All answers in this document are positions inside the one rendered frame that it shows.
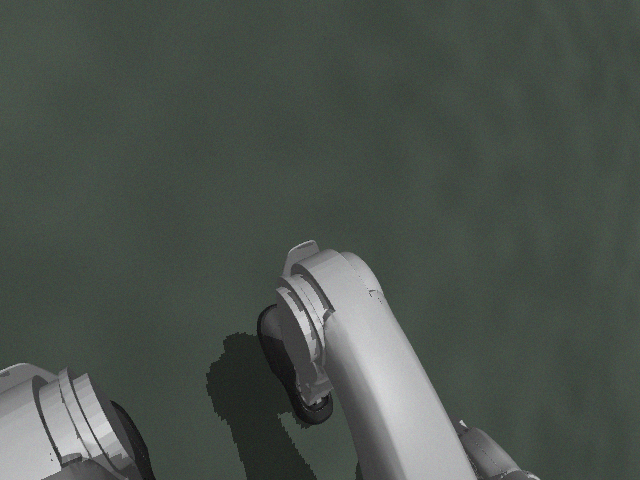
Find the left robot foot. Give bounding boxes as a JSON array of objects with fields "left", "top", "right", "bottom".
[{"left": 110, "top": 400, "right": 156, "bottom": 480}]

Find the right robot hand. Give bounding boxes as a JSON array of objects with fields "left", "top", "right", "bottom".
[{"left": 447, "top": 413, "right": 521, "bottom": 480}]

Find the right robot foot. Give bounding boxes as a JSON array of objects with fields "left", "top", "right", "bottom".
[{"left": 257, "top": 304, "right": 333, "bottom": 425}]

